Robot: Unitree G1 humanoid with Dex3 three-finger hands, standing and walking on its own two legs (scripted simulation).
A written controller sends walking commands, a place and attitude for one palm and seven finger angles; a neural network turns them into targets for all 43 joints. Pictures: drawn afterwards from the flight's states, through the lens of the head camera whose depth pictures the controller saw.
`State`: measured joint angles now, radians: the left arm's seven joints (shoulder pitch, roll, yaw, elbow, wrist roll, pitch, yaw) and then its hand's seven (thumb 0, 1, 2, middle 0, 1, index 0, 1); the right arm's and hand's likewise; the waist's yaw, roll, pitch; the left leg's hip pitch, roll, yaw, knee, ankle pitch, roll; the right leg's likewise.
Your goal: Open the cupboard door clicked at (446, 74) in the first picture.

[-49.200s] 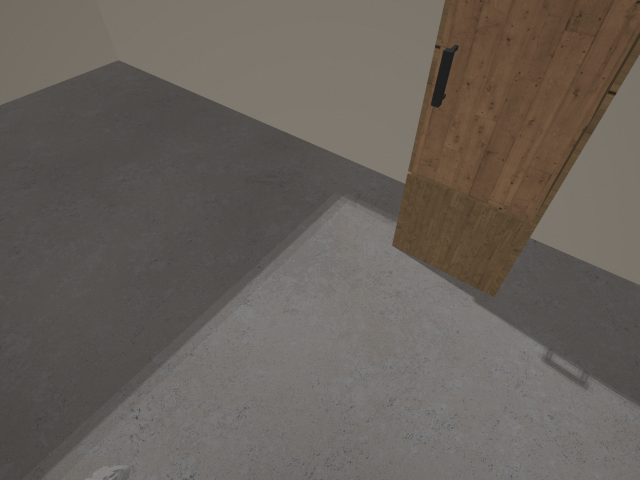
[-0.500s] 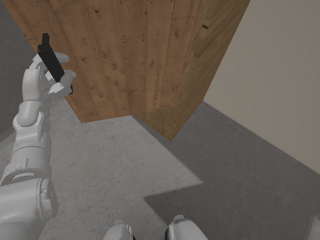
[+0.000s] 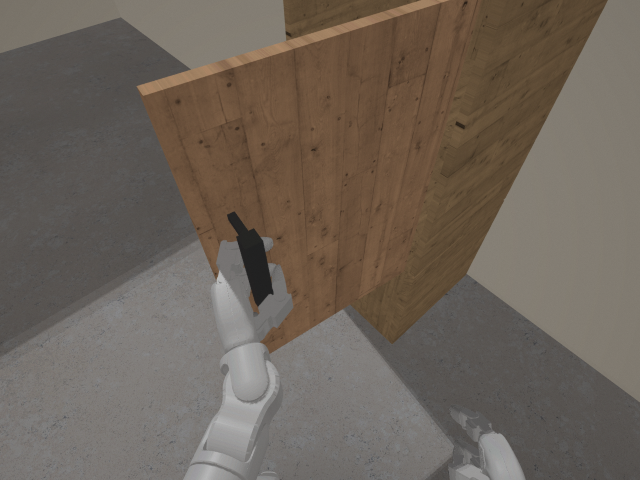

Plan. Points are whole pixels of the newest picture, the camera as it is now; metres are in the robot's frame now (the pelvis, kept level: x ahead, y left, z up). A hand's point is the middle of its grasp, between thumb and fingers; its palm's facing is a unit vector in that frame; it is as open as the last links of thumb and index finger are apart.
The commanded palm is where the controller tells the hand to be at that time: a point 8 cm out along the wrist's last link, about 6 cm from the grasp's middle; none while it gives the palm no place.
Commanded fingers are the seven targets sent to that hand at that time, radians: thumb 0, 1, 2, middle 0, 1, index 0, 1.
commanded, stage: pull the door open along its arc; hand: left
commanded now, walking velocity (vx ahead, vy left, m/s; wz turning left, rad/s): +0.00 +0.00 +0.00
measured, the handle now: (251, 264) +0.37 +0.11 +0.06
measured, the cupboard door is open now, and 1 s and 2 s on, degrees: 82 89 90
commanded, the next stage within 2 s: open thumb and fingers to let go in 0.08 s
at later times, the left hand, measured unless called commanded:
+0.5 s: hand (312, 317) +0.30 +0.03 +0.06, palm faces +0.36 -0.93 -0.02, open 8.4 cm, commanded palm +0.26 +0.08 +0.05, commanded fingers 0.00 -0.29 0.39 -0.31 -1.22 -0.31 -1.22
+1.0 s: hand (305, 314) +0.30 +0.04 +0.06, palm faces +0.30 -0.95 +0.00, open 14.6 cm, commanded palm +0.27 +0.09 +0.05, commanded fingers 0.00 -0.50 0.30 -0.15 -0.30 -0.15 -0.30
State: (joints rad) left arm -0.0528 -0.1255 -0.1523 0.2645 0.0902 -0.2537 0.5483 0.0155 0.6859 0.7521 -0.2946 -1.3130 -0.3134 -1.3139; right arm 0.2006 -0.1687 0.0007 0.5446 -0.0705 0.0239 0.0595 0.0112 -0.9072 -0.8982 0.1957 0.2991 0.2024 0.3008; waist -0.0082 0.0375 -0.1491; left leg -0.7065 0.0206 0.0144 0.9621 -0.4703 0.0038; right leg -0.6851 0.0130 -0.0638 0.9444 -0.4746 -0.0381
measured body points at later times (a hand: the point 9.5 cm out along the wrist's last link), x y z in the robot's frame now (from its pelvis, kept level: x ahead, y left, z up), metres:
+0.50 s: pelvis -0.03 -0.04 +0.00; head +0.01 -0.07 +0.45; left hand +0.27 +0.08 +0.06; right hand +0.14 -0.26 -0.12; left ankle +0.00 +0.11 -0.68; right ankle -0.01 -0.10 -0.68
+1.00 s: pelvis -0.03 -0.02 +0.00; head +0.01 -0.04 +0.45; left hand +0.28 +0.09 +0.06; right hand +0.14 -0.24 -0.11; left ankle +0.00 +0.12 -0.68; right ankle -0.01 -0.10 -0.68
